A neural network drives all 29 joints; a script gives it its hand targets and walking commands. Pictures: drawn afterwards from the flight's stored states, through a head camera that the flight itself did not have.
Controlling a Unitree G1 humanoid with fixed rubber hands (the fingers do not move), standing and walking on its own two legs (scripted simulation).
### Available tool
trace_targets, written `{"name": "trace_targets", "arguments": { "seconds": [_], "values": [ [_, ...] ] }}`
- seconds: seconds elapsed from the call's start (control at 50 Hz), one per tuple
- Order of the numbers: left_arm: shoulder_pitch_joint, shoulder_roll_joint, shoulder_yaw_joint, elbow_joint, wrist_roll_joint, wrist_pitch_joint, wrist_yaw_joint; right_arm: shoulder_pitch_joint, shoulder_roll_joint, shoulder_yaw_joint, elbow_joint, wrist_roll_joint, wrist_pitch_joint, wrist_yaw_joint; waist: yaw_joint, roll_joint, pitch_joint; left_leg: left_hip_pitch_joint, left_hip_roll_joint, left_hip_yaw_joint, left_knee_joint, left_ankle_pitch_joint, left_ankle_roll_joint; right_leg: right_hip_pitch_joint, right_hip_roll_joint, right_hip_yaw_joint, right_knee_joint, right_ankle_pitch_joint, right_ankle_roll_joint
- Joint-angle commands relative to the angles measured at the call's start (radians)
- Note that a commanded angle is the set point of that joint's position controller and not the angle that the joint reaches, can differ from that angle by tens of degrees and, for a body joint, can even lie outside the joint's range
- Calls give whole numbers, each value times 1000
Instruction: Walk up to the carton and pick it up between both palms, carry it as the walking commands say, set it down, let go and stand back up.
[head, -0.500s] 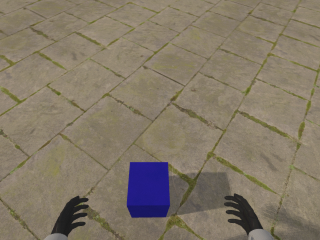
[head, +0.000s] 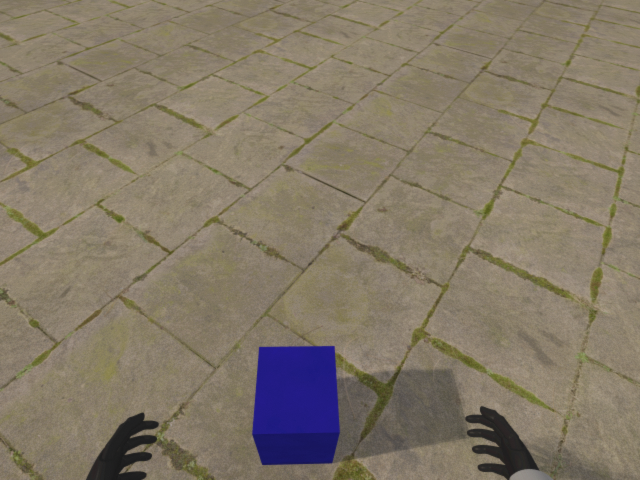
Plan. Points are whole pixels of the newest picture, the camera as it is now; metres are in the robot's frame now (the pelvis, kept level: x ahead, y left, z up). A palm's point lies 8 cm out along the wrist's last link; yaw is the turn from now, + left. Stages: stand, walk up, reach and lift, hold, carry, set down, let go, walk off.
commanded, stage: stand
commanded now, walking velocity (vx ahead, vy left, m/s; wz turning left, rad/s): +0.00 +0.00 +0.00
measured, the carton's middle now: (297, 407) +0.41 +0.03 -0.62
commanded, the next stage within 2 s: none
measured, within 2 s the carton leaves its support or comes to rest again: neither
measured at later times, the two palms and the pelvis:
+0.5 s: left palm out of the picture +0.13 +0.29 -0.09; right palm out of the picture +0.14 -0.29 -0.08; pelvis +0.01 +0.00 +0.00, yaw +0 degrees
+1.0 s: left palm out of the picture +0.10 +0.30 -0.09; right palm out of the picture +0.10 -0.30 -0.09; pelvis +0.00 +0.00 +0.01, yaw +0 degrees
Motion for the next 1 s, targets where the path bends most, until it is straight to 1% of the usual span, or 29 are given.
{"name": "trace_targets", "arguments": {
  "seconds": [0.0,0.08,0.14,0.36,0.52,0.98],
  "values": [
    [-33,156,48,-23,6,-49,19,-60,-158,-51,2,-10,-65,-19,8,26,-36,-35,79,-59,-83,59,-22,-84,-70,44,-89,64,8],
    [-28,173,46,26,3,-65,21,-70,-174,-49,61,-1,-84,-19,5,16,-77,-3,92,-68,-68,193,-17,-47,-80,51,-76,193,7],
    [-26,192,43,63,2,-72,26,-71,-195,-47,102,0,-91,-23,3,14,-86,22,98,-72,-64,256,-14,-35,-87,56,-76,247,5],
    [-26,227,30,157,-5,-80,35,-77,-235,-40,206,6,-100,-28,1,8,-79,56,110,-80,-77,340,-6,-7,-105,66,-88,322,1],
    [-40,235,24,204,-9,-83,36,-84,-245,-34,254,10,-104,-30,3,5,-71,61,115,-85,-97,345,-3,12,-113,69,-104,329,-1],
    [-76,265,17,321,-15,-89,26,-95,-277,-17,359,15,-111,-24,5,4,-33,54,128,-103,-168,241,7,28,-129,84,-180,237,-8]
  ]
}}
